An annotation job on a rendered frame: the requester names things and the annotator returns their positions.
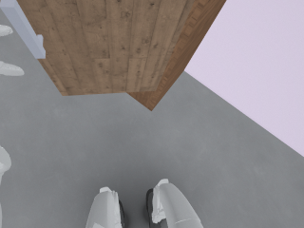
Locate right robot thigh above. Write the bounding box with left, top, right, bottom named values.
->
left=153, top=182, right=203, bottom=228

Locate robot left hand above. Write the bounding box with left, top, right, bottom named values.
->
left=0, top=25, right=25, bottom=76

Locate handle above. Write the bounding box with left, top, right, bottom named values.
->
left=0, top=0, right=46, bottom=59

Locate right robot foot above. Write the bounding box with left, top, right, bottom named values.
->
left=145, top=188, right=162, bottom=228

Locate robot left upper arm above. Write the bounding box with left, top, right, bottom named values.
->
left=0, top=145, right=11, bottom=228

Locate cupboard door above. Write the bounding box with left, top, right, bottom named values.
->
left=0, top=0, right=195, bottom=96

